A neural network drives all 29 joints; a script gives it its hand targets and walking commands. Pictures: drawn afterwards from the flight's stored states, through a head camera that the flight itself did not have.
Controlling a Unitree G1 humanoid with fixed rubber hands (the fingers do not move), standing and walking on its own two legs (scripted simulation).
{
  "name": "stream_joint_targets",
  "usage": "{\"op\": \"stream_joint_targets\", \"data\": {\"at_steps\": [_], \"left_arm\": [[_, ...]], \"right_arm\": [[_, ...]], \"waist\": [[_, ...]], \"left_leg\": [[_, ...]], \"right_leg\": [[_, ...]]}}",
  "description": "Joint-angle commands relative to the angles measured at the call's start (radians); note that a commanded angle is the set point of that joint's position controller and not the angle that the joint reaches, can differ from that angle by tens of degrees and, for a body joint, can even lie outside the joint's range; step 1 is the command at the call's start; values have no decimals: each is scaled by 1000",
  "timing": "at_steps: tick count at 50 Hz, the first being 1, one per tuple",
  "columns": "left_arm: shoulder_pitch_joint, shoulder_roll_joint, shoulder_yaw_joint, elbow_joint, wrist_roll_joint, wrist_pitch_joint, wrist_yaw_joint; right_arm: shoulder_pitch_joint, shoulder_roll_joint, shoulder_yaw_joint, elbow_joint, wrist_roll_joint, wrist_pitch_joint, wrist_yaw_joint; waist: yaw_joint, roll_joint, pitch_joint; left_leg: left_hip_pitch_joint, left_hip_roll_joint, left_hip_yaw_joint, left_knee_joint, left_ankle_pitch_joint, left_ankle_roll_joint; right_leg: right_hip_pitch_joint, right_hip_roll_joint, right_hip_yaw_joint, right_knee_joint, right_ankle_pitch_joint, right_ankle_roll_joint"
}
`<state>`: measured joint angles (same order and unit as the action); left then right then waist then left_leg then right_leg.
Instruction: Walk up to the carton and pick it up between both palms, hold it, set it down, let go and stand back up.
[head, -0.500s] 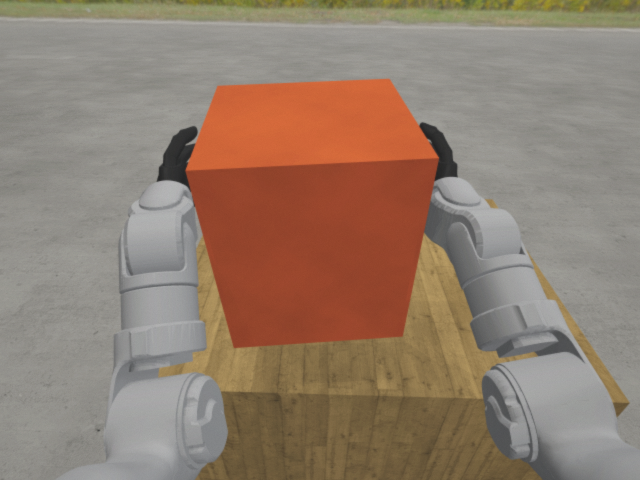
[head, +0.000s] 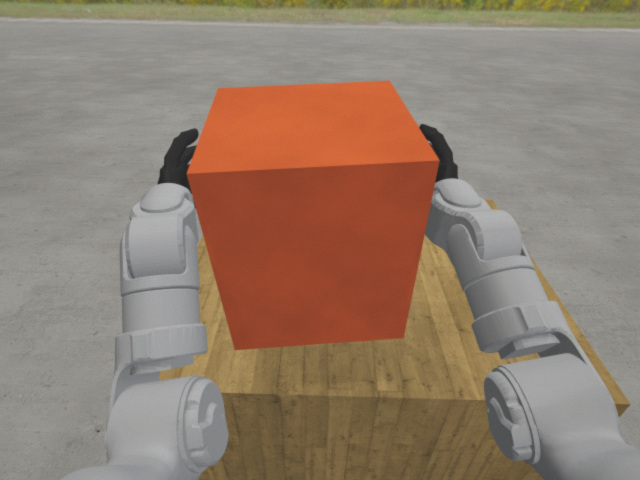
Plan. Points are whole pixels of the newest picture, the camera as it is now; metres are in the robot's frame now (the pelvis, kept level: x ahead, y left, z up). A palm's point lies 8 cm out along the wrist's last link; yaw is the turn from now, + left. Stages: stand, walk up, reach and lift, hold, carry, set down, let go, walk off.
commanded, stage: hold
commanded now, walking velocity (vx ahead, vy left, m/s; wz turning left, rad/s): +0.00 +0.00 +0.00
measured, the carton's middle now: (312, 215) +0.37 +0.00 +0.22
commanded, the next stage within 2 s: none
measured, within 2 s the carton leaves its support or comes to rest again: neither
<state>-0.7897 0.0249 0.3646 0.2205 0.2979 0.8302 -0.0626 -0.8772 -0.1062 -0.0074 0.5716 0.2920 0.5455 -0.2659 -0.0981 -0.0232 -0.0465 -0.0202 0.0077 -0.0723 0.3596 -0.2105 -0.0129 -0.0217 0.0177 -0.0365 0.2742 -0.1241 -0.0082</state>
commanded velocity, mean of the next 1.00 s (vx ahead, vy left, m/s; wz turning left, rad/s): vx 0.00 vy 0.00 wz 0.00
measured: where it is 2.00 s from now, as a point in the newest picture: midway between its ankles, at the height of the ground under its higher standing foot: outside the picture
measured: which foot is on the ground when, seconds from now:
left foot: down 0.00-1.00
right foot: down 0.00-1.00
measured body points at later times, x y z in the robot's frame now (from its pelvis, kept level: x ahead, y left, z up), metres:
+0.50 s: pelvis +0.00 +0.00 +0.00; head -0.07 +0.02 +0.44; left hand +0.39 +0.16 +0.25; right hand +0.38 -0.15 +0.25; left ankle +0.00 +0.13 -0.75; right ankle +0.03 -0.11 -0.75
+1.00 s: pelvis +0.00 +0.00 +0.00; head -0.07 +0.02 +0.44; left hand +0.38 +0.16 +0.25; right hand +0.38 -0.15 +0.25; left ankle +0.00 +0.13 -0.75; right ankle +0.03 -0.11 -0.75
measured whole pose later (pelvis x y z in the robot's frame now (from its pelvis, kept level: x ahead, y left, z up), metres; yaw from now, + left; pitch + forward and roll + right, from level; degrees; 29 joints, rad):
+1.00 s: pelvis +0.00 +0.00 +0.00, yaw +1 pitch -8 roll -1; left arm -0.79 0.03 0.36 0.21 0.30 0.83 -0.07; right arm -0.87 -0.10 -0.02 0.56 0.29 0.55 -0.27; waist -0.10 -0.03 -0.04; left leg -0.02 0.00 -0.07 0.36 -0.21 -0.01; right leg -0.01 0.02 -0.03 0.27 -0.12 -0.01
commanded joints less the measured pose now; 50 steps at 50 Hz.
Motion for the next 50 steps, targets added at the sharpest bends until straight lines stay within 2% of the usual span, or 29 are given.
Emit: {"op": "stream_joint_targets", "data": {"at_steps": [1, 3, 6, 9, 11, 13, 15, 18, 20, 22, 23, 24, 29, 32, 33, 34, 38, 40, 42, 45, 48, 49, 50], "left_arm": [[-769, -539, -442, -86, -187, -74, -143], [-780, -549, -441, -85, -182, -76, -144], [-778, -546, -454, -108, -183, -75, -148], [-782, -550, -463, -126, -194, -80, -152], [-787, -538, -453, -98, -184, -78, -151], [-779, -553, -457, -99, -187, -78, -146], [-768, -552, -454, -99, -182, -76, -143], [-774, -546, -452, -70, -180, -74, -142], [-772, -556, -440, -52, -178, -71, -145], [-777, -565, -450, -82, -192, -79, -141], [-782, -558, -459, -97, -194, -82, -139], [-791, -557, -461, -112, -197, -83, -136], [-768, -560, -472, -113, -196, -77, -142], [-759, -532, -439, -88, -172, -72, -151], [-762, -534, -432, -82, -168, -72, -153], [-757, -546, -440, -93, -176, -75, -154], [-763, -546, -462, -142, -195, -82, -141], [-749, -536, -448, -107, -181, -73, -141], [-760, -540, -453, -104, -179, -72, -144], [-760, -546, -460, -112, -182, -70, -146], [-768, -543, -456, -97, -185, -70, -151], [-777, -546, -455, -108, -186, -72, -150], [-774, -554, -468, -109, -193, -73, -151]], "right_arm": [[-817, 656, 296, -303, 143, -27, 135], [-808, 661, 286, -289, 130, -28, 136], [-795, 655, 288, -293, 135, -28, 132], [-802, 659, 295, -326, 141, -29, 127], [-810, 643, 282, -297, 130, -25, 130], [-810, 653, 282, -303, 135, -30, 136], [-818, 656, 295, -309, 140, -33, 140], [-822, 639, 279, -281, 129, -29, 141], [-835, 646, 275, -286, 129, -31, 145], [-836, 656, 287, -297, 135, -36, 147], [-818, 653, 290, -290, 139, -34, 146], [-813, 656, 291, -289, 140, -31, 144], [-790, 642, 289, -311, 145, -30, 134], [-780, 635, 283, -276, 133, -21, 133], [-790, 634, 281, -284, 130, -25, 135], [-794, 645, 288, -307, 130, -29, 135], [-821, 661, 330, -366, 166, -31, 126], [-805, 649, 320, -338, 155, -26, 128], [-800, 655, 303, -316, 142, -25, 132], [-793, 644, 297, -313, 138, -28, 133], [-793, 641, 279, -297, 132, -24, 132], [-798, 639, 278, -296, 135, -25, 135], [-805, 643, 284, -320, 138, -29, 135]], "waist": [[1, 40, -350], [1, 43, -351], [-15, 67, -375], [-22, 53, -402], [-27, 64, -351], [-9, 70, -366], [-2, 54, -382], [-6, 57, -339], [7, 50, -338], [3, 49, -376], [-10, 54, -389], [-4, 58, -395], [-27, 79, -383], [-12, 59, -334], [-16, 55, -352], [-6, 51, -356], [-7, 46, -417], [4, 40, -385], [-5, 53, -365], [-13, 53, -374], [-24, 65, -356], [-18, 72, -358], [-22, 68, -377]], "left_leg": [[-105, -72, 61, -68, 228, -25], [-107, -70, 64, -73, 210, -25], [-95, -74, 62, -59, 250, -33], [-92, -73, 58, -54, 259, -33], [-113, -68, 56, -66, 227, -34], [-116, -67, 56, -74, 210, -34], [-103, -68, 56, -67, 241, -29], [-107, -60, 54, -74, 212, -31], [-118, -56, 54, -83, 195, -24], [-107, -62, 56, -73, 213, -26], [-91, -63, 55, -64, 236, -28], [-83, -63, 54, -59, 251, -32], [-74, -68, 58, -45, 289, -41], [-101, -71, 60, -62, 249, -34], [-106, -74, 61, -68, 223, -32], [-112, -71, 59, -69, 230, -28], [-73, -75, 57, -39, 317, -32], [-82, -72, 56, -51, 261, -27], [-97, -73, 66, -69, 216, -24], [-78, -67, 60, -59, 253, -29], [-92, -69, 64, -64, 240, -34], [-98, -68, 60, -65, 239, -33], [-104, -67, 60, -63, 237, -36]], "right_leg": [[238, 53, -2, 12, 175, 41], [232, 53, 2, 11, 156, 41], [253, 53, 0, 18, 202, 42], [263, 53, 3, 21, 219, 41], [247, 52, -6, 15, 170, 36], [247, 53, -6, 15, 145, 35], [254, 53, -3, 24, 178, 36], [223, 59, -9, 10, 132, 31], [226, 57, -6, 8, 122, 31], [232, 58, -3, 15, 144, 30], [232, 57, 0, 18, 167, 34], [235, 58, -3, 19, 177, 32], [248, 58, 0, 11, 204, 36], [246, 56, -5, 10, 180, 39], [255, 52, 0, 8, 165, 43], [255, 50, 0, 13, 180, 43], [262, 58, -3, 29, 264, 45], [247, 54, -1, 19, 211, 44], [236, 53, -1, 9, 163, 42], [237, 55, -3, 16, 191, 39], [236, 56, -3, 8, 171, 37], [240, 54, -5, 12, 170, 37], [251, 54, -1, 17, 171, 35]]}}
